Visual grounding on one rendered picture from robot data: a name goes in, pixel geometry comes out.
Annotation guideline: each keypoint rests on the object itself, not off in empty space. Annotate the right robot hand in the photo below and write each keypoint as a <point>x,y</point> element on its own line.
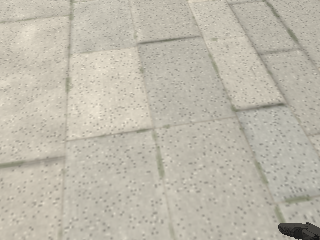
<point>300,231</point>

